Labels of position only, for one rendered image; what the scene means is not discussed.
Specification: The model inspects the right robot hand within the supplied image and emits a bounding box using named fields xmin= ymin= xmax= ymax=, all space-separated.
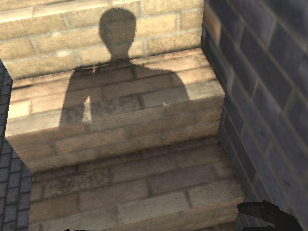
xmin=237 ymin=200 xmax=303 ymax=231

